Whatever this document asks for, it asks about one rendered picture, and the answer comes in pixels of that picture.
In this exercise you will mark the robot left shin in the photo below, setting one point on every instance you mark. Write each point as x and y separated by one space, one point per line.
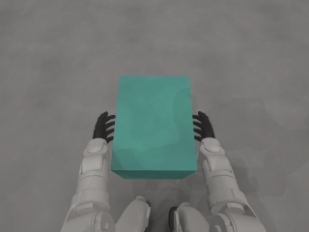
140 198

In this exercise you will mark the left robot upper arm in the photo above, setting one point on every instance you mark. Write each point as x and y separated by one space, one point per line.
96 221

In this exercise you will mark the robot right forearm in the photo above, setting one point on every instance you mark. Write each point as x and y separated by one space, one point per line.
222 187

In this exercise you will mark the carton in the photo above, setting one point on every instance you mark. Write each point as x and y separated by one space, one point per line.
153 133

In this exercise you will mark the robot left forearm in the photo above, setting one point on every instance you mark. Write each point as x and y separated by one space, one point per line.
92 182

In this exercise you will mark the robot left hand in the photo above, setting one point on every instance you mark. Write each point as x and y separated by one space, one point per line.
100 130

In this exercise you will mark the robot right hand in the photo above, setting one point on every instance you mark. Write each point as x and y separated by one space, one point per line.
206 130

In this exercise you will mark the right robot upper arm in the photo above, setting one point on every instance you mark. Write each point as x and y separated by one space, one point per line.
231 222

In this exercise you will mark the right robot foot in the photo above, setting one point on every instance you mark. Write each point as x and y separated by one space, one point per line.
171 218

